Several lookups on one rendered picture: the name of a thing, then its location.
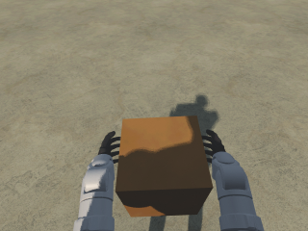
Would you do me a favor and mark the carton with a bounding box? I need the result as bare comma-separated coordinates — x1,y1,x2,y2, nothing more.
115,115,213,218

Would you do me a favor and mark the right robot hand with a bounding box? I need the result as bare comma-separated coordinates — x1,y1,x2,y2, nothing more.
201,129,226,163

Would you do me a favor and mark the robot left forearm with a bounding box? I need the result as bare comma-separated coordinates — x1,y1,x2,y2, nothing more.
73,154,115,231

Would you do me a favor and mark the left robot hand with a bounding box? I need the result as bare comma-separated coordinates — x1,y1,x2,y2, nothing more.
98,131,121,164

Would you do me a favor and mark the robot right forearm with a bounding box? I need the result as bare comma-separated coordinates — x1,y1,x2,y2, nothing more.
212,151,265,231

